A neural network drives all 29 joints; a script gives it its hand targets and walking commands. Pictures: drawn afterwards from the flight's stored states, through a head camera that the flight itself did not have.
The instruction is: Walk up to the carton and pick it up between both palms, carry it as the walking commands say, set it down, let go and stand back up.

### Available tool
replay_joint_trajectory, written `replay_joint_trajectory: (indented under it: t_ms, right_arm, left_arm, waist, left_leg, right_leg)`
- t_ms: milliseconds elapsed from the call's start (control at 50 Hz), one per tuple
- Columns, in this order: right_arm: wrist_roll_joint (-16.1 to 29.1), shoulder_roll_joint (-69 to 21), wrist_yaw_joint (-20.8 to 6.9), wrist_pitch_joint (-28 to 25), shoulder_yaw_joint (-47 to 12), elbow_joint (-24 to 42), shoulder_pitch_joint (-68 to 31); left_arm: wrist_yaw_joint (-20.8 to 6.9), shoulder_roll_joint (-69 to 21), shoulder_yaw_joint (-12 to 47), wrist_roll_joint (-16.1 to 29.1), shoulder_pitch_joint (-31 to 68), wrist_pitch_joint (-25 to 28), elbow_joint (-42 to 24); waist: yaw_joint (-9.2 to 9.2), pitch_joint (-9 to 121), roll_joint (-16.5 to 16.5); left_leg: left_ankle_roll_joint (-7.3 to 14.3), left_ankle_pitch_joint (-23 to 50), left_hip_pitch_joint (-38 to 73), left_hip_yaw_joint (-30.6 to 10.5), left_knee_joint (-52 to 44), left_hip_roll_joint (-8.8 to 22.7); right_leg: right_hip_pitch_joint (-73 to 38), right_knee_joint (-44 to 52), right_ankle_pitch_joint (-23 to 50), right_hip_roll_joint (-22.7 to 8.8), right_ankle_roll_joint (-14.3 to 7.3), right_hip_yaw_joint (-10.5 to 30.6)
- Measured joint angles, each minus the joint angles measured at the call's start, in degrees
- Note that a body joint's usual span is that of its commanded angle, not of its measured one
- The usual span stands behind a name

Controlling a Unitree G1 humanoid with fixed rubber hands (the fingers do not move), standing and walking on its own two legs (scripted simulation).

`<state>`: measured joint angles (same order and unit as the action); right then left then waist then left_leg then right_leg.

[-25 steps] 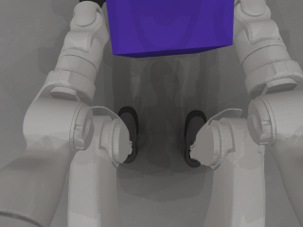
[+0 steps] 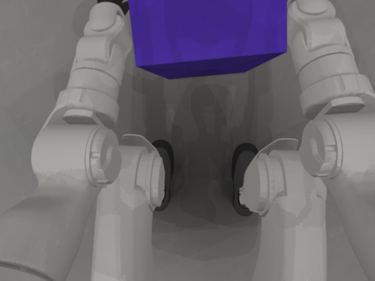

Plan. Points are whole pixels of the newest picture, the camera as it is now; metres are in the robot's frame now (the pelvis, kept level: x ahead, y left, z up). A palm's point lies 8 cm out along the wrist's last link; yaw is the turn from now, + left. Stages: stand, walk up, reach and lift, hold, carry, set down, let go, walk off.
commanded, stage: reach and lift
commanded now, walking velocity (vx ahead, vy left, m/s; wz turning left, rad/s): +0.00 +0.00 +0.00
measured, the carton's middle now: (203, 18) +0.53 +0.00 -0.22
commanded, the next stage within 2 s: none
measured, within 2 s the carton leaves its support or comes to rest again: leaves its support in 0.16 s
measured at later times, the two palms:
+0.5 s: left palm out of the picture +0.53 +0.14 -0.10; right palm out of the picture +0.54 -0.15 -0.10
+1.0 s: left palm out of the picture +0.53 +0.14 -0.03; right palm out of the picture +0.54 -0.15 -0.04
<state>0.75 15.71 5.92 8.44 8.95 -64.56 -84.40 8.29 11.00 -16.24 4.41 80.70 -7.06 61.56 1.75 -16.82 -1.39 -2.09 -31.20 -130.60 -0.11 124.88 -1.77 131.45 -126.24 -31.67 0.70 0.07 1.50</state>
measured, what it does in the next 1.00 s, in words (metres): rises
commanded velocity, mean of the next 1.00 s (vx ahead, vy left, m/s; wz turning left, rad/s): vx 0.00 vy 0.00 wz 0.00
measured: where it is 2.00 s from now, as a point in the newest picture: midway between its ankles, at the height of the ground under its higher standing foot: (200, 188)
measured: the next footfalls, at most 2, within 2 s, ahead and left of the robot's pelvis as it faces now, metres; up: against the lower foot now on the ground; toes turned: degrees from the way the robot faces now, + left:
none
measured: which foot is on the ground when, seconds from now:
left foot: down 0.00-1.00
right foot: down 0.00-1.00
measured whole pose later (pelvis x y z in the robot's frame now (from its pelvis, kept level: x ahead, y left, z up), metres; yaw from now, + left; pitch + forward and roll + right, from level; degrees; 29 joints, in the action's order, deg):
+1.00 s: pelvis +0.01 +0.00 +0.07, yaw -2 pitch +45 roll +1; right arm -9.0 6.3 3.2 19.4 19.1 -44.1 -70.8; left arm 6.8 0.5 -27.6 -7.1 65.5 -18.7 36.9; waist 1.9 -0.2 -0.4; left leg -2.6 -31.3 -125.5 -1.7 111.9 -2.7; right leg 126.5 -112.2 -30.6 2.3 1.0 1.9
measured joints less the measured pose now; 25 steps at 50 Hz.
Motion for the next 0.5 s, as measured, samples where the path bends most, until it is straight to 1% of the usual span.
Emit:
replay_joint_trajectory:
  t_ms: [80,180,240,320,400,500]
  right_arm:
    - [-2.2,-1.0,-0.7,1.7,2.4,3.5,2.0]
    - [-3.7,-1.2,-1.0,3.8,3.0,6.0,3.6]
    - [-3.9,-1.9,-0.8,4.8,3.2,8.4,5.4]
    - [-4.9,-4.0,-0.3,5.6,4.7,11.5,7.8]
    - [-5.8,-5.4,-0.7,6.2,6.0,13.5,9.6]
    - [-6.1,-6.1,-0.9,7.2,6.7,15.0,10.1]
  left_arm:
    - [-0.6,-0.2,-1.0,-1.4,-0.2,-2.1,-1.6]
    - [-0.6,-1.4,-1.8,-2.2,-1.6,-4.4,-4.7]
    - [0.0,-2.5,-2.4,-2.7,-3.7,-5.1,-7.5]
    - [2.0,-4.8,-4.3,-3.7,-7.2,-5.6,-11.9]
    - [1.1,-6.2,-6.3,-5.0,-9.9,-6.3,-15.1]
    - [0.8,-7.2,-7.6,-6.4,-11.0,-7.5,-17.8]
  waist:
    - [-0.06,0.9,-0.2]
    - [0.31,3.0,0.1]
    - [0.59,4.7,0.4]
    - [0.71,7.0,0.7]
    - [0.44,8.6,0.7]
    - [0.20,9.7,0.8]
  left_leg:
    - [-0.1,0.0,-0.9,-0.1,0.6,-0.2]
    - [-0.5,-0.6,-1.6,-0.4,0.7,-0.5]
    - [-1.0,-1.2,-1.6,-0.8,0.4,-0.9]
    - [-1.2,-1.9,-1.1,-1.3,-0.4,-1.3]
    - [-1.0,-1.9,-0.5,-1.4,-1.7,-1.3]
    - [-0.7,-1.4,0.8,-1.4,-3.7,-1.3]
  right_leg:
    - [0.9,-0.6,-0.1,0.0,0.0,0.0]
    - [1.8,-0.6,-0.4,0.3,0.0,0.0]
    - [1.9,-0.1,-0.6,0.7,0.1,0.0]
    - [1.4,1.0,-0.9,1.2,0.4,0.0]
    - [0.7,2.5,-0.8,1.3,0.6,0.0]
    - [-0.7,4.7,-0.4,1.4,0.8,0.1]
